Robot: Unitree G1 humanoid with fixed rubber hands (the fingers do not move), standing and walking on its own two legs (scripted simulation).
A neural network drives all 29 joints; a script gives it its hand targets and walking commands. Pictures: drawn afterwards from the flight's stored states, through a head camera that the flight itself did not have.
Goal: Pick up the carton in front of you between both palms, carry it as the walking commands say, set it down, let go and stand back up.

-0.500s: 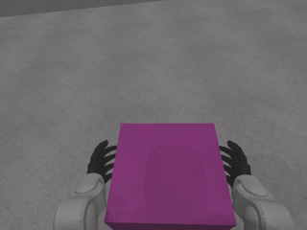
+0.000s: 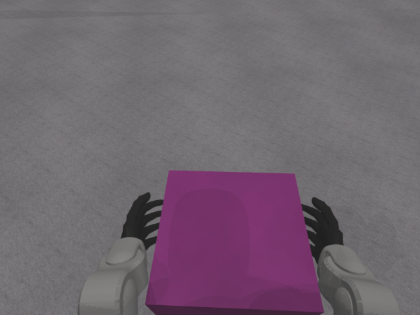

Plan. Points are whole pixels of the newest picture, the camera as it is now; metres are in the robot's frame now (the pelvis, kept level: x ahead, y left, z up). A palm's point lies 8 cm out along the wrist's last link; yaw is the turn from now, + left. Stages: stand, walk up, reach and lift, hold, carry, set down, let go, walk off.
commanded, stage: carry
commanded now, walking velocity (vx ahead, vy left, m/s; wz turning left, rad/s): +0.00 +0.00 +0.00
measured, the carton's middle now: (228, 258) +0.24 +0.00 +0.00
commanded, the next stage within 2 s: hold in 1.48 s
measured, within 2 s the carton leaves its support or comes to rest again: neither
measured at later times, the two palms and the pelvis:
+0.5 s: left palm (157, 194) +0.32 +0.13 +0.08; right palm (326, 196) +0.33 -0.17 +0.08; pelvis +0.09 -0.03 -0.01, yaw +1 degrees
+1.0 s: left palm (159, 209) +0.31 +0.13 +0.04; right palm (318, 212) +0.32 -0.17 +0.04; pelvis +0.06 -0.03 -0.01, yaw +2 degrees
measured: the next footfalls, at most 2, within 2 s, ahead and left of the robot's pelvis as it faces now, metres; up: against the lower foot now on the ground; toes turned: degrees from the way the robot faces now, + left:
right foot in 0.04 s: +0.10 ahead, -0.13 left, +0.00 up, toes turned +8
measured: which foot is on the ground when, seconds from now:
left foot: down 0.00-1.00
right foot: up 0.00-0.02, down 0.04-1.00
